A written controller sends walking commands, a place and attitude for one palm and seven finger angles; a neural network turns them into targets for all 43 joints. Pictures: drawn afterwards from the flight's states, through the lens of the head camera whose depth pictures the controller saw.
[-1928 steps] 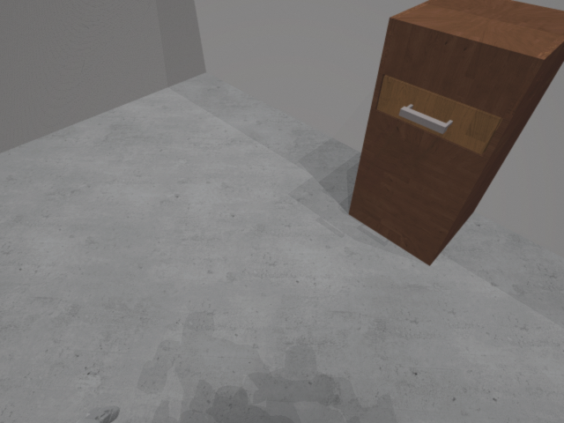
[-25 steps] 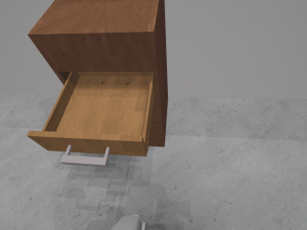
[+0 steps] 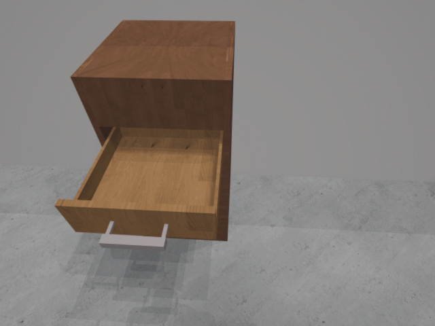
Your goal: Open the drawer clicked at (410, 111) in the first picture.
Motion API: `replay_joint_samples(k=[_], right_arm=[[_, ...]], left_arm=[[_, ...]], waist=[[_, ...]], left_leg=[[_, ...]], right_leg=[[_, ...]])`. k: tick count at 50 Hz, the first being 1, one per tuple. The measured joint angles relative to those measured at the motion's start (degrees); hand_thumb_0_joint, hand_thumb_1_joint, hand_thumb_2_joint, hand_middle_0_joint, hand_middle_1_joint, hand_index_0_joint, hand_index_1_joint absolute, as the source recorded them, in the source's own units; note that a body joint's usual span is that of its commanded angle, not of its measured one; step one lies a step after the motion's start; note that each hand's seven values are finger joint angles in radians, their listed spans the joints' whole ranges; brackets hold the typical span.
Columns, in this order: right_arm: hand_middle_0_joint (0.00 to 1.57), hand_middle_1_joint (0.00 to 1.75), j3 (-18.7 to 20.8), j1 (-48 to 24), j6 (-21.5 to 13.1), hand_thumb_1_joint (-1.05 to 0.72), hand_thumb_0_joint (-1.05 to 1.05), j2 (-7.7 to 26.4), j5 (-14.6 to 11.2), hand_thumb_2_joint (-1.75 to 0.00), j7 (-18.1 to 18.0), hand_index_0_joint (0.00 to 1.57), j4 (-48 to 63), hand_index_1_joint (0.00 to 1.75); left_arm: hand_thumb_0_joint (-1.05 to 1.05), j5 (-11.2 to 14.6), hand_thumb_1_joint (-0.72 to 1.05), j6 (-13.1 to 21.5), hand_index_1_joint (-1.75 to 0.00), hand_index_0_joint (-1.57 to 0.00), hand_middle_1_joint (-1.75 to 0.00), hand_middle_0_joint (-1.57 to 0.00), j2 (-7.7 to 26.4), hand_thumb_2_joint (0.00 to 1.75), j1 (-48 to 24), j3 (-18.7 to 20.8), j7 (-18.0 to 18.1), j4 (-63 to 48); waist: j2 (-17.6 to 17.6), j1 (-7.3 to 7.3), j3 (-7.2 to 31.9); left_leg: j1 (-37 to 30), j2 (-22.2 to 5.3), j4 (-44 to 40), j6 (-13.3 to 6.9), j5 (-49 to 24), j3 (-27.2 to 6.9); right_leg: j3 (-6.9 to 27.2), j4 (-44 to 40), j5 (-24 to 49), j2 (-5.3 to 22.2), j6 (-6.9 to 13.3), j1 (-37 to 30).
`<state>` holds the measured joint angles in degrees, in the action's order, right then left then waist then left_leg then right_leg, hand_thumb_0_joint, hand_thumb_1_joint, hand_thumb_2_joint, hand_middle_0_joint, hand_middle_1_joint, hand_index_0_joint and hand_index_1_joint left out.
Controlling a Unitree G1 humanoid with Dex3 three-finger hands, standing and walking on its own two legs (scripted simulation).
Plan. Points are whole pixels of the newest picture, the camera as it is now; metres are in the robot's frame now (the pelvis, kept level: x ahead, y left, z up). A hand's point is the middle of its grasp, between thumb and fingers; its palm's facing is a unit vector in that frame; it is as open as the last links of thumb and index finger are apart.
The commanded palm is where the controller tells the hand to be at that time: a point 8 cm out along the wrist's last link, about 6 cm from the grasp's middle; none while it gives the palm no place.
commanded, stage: come to a stop and stand still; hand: left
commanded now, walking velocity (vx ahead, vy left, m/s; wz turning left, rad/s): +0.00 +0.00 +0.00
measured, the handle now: (136, 234) +0.34 +0.23 -0.11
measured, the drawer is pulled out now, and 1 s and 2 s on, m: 0.30 0.30 0.30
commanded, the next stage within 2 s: look again from close up in 0.52 s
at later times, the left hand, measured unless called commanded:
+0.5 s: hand out of the picture -0.08 +0.22 -0.17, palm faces +0.03 -0.98 -0.18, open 7.4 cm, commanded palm none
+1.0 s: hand out of the picture -0.04 +0.17 -0.17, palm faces +0.03 -0.99 -0.13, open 7.4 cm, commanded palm none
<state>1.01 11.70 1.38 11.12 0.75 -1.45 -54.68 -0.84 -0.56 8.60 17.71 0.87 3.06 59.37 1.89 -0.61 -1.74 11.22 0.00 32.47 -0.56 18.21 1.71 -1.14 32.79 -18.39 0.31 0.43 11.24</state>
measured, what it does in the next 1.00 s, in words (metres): stands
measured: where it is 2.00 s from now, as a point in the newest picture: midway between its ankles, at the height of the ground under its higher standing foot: outside the picture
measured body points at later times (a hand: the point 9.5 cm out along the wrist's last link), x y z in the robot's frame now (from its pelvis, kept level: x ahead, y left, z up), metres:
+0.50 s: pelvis -0.05 +0.05 +0.00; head -0.05 +0.06 +0.45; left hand -0.08 +0.28 -0.16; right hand -0.05 -0.18 -0.15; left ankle +0.00 +0.11 -0.73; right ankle -0.01 -0.11 -0.73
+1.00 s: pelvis -0.02 +0.02 +0.01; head -0.02 +0.02 +0.46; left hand -0.04 +0.22 -0.15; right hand -0.02 -0.20 -0.15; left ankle +0.00 +0.11 -0.73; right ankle +0.00 -0.11 -0.73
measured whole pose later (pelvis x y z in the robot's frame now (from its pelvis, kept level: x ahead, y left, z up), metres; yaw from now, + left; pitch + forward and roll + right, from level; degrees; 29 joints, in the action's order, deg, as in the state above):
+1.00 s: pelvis -0.02 +0.02 +0.01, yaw -1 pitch -1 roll +0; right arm -0.7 17.6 -0.6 8.1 0.5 -1.2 -62.8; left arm -0.9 0.9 6.2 20.3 -1.0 1.7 62.4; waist -0.7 -0.2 -0.1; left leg 12.4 1.4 25.5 -2.3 12.5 3.1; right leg 2.3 26.0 -12.5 0.4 -1.0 12.8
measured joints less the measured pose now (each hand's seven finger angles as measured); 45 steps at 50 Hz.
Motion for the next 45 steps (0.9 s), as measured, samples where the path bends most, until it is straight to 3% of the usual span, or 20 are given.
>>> replay_joint_samples(k=[6, 18, 32, 45], right_arm=[[0.2, 0.3, -0.89, 1.89, -0.46, -0.93, -0.01, -1.11, 0.32, -0.9, 0.47, 0.2, 0.55, 0.3], [0.2, 0.3, -1.06, 7.13, 0.31, -0.91, 0.0, -0.67, 0.52, -0.9, 0.99, 0.2, -2.57, 0.3], [0.2, 0.3, -1.24, 6.69, -0.56, -0.9, 0.0, -2.43, 0.04, -0.9, 0.76, 0.2, -5.62, 0.3], [0.2, 0.3, -1.4, 5.82, -1.53, -0.91, 0.01, -2.61, -0.16, -0.9, 0.43, 0.2, -7.1, 0.3]], left_arm=[[0.01, -0.21, 0.91, -0.44, -0.3, -0.2, -0.3, -0.2, 1.19, 0.89, -0.6, -0.75, -0.91, -2.13], [0.01, -0.72, 0.91, -1.31, -0.3, -0.2, -0.3, -0.2, 2.02, 0.89, 2.11, -0.27, -1.77, -2.45], [0.01, -0.42, 0.91, -0.24, -0.3, -0.2, -0.3, -0.2, -0.84, 0.89, 6.14, -1.19, -1.7, 2.22], [0.01, -0.28, 0.91, 1.03, -0.3, -0.2, -0.3, -0.2, -2.6, 0.89, 4.04, -1.78, -1.51, 2.96]], waist=[[-1.02, 0.13, 1.82], [-2.36, 0.23, 1.41], [-2.48, -0.29, 1.52], [-2.58, 0.11, 2.03]], left_leg=[[1.01, 1.05, -1.07, -1.99, -2.19, 1.38], [3.67, 3.12, -3.84, -4.4, -6.03, 2.18], [2.69, 3.19, -5.72, -3.92, -6.92, 2.01], [2.05, 1.97, -6.74, -2.42, -6.25, 1.58]], right_leg=[[1.33, -2.2, 2.92, 0.98, -0.96, 0.76], [2.76, -2.79, 2.47, 2.4, 0.03, 4.11], [3.99, -5.72, 6.87, 1.79, -1.38, 2.83], [3.67, -6.55, 6.39, 0.62, -1.91, 2.4]])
